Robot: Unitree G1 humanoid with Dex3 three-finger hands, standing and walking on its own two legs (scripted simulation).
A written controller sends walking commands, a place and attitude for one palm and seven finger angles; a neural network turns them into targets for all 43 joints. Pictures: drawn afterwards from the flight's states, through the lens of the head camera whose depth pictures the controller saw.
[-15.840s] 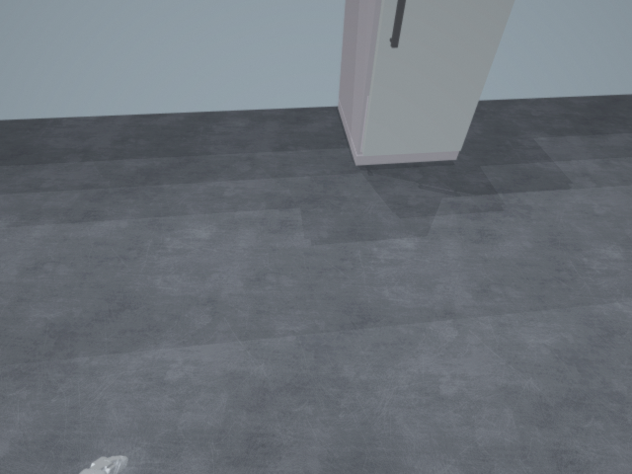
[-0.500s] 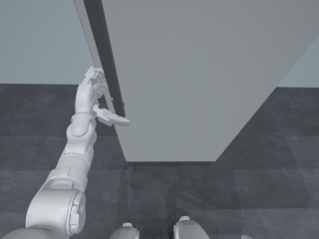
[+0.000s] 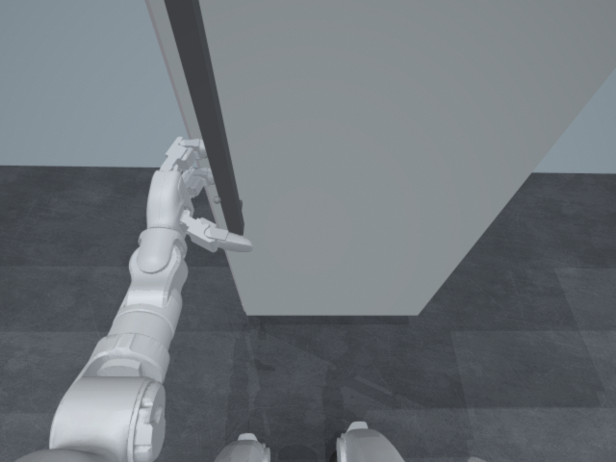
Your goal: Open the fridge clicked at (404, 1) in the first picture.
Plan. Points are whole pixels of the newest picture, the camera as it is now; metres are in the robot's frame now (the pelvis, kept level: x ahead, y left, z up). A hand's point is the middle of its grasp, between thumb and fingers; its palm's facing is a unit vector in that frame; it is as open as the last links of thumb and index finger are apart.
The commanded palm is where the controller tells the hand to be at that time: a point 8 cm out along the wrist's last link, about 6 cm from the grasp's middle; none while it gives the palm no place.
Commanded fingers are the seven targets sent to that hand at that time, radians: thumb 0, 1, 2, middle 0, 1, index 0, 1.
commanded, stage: slide the fingers in behind the handle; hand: left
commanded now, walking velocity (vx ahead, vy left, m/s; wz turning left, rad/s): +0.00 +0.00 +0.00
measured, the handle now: (211, 101) +0.50 +0.11 +0.18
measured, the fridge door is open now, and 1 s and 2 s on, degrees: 0 0 0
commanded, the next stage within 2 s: grip the handle and tug to test in 1.42 s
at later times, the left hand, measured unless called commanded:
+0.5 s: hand (231, 200) +0.44 +0.10 +0.07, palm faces -0.02 -1.00 -0.01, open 14.0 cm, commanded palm +0.41 +0.15 +0.07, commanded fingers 0.00 -0.50 0.30 -0.30 -1.20 -0.30 -1.20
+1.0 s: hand (239, 199) +0.44 +0.09 +0.07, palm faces -0.02 -1.00 +0.00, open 14.1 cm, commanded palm +0.41 +0.12 +0.07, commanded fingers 0.00 -0.50 0.30 -0.30 -1.20 -0.30 -1.20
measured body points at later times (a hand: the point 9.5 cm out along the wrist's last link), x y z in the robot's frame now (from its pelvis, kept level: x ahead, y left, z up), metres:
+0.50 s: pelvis +0.00 +0.00 +0.00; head +0.08 +0.00 +0.44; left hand +0.43 +0.15 +0.07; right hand +0.07 -0.25 -0.12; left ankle +0.00 +0.10 -0.68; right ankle +0.03 -0.11 -0.68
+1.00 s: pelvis +0.00 +0.00 +0.00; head +0.08 +0.00 +0.44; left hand +0.43 +0.14 +0.07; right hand +0.07 -0.25 -0.12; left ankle +0.00 +0.10 -0.68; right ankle +0.03 -0.11 -0.68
